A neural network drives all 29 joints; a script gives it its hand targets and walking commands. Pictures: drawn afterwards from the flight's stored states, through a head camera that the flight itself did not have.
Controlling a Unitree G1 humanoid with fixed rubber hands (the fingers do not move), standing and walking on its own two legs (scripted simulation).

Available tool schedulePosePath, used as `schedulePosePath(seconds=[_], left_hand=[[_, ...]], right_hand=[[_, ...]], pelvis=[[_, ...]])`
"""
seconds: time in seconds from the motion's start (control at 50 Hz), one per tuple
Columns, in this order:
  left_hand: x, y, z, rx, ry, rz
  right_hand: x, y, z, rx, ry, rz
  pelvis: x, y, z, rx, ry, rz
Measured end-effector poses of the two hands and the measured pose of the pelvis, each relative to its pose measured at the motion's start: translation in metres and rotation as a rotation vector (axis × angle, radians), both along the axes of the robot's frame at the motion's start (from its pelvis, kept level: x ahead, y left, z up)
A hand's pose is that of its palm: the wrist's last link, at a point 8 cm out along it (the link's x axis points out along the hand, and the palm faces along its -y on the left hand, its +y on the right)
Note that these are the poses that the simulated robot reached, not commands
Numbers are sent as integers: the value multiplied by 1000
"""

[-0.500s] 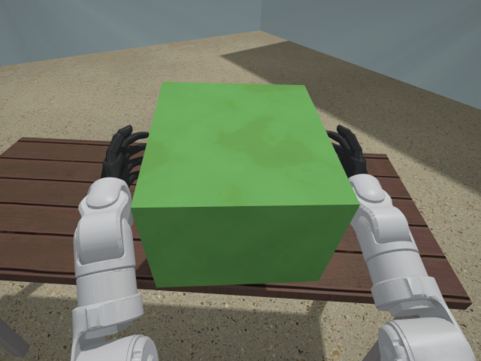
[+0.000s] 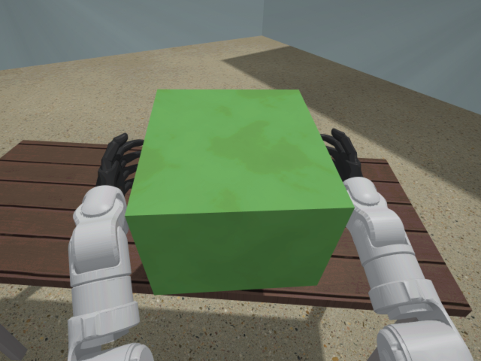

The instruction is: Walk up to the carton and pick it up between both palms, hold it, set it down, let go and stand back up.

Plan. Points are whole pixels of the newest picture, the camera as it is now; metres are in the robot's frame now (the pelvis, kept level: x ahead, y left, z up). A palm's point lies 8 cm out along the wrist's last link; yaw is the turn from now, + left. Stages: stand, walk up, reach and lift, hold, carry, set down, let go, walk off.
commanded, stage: hold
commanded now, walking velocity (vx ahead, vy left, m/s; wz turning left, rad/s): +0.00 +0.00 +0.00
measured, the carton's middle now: (233, 182) +0.40 +0.01 +0.15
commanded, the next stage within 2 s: none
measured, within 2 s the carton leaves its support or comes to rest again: neither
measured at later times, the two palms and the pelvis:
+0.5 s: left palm (119, 184) +0.35 +0.18 +0.19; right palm (349, 178) +0.35 -0.18 +0.18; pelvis -0.01 +0.00 +0.00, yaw -1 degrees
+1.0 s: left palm (110, 189) +0.34 +0.20 +0.19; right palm (343, 180) +0.35 -0.17 +0.18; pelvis +0.00 +0.00 +0.00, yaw +0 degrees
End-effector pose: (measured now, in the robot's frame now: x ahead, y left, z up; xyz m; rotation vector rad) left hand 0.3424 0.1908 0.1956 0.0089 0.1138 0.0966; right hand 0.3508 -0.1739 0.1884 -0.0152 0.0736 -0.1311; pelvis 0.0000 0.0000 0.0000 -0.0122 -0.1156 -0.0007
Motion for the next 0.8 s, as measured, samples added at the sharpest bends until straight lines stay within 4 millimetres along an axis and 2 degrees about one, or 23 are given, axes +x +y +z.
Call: schedulePosePath(seconds=[0.18,0.34,0.6,0.8], left_hand=[[-4,4,-2,-6,9,-12],[2,1,2,-3,9,-16],[7,-8,-1,5,6,-9],[5,-2,-1,3,7,-1]], right_hand=[[-8,4,-3,6,8,-12],[-5,1,-1,6,8,-14],[2,-8,-2,-4,2,-6],[4,-2,-2,-4,2,-1]], pelvis=[[-8,6,0,1,-1,-4],[-13,8,0,3,14,-9],[-4,0,0,1,15,-12],[0,-1,0,1,0,-4]])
